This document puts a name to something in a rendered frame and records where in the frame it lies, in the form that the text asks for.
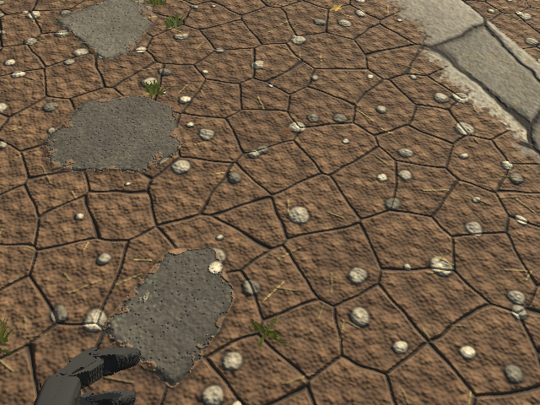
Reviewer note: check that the left robot hand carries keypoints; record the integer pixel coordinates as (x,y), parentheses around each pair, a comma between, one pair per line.
(64,388)

